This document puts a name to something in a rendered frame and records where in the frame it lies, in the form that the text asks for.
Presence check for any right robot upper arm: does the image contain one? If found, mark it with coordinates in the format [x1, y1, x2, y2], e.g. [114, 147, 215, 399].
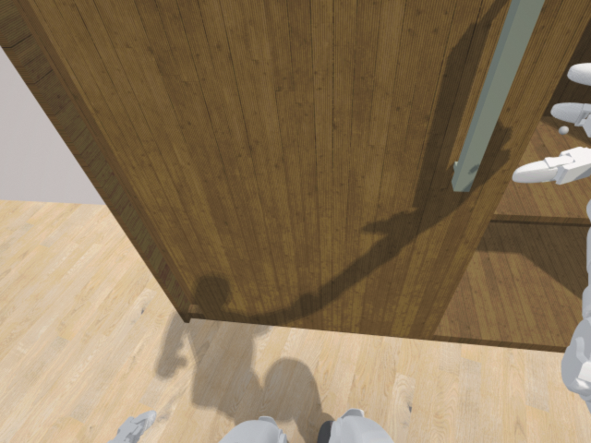
[561, 317, 591, 413]

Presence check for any right robot hand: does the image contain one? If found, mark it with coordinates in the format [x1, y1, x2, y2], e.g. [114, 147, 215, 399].
[513, 63, 591, 185]

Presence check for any left robot shin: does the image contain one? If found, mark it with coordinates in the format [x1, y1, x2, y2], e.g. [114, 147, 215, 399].
[259, 416, 279, 429]

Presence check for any left robot hand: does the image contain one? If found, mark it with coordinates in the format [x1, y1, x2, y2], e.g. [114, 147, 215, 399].
[107, 410, 157, 443]

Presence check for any right robot thigh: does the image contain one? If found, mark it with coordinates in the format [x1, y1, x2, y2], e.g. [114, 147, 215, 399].
[331, 415, 394, 443]

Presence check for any handle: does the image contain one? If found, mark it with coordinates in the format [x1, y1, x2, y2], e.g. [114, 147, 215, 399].
[452, 0, 545, 192]

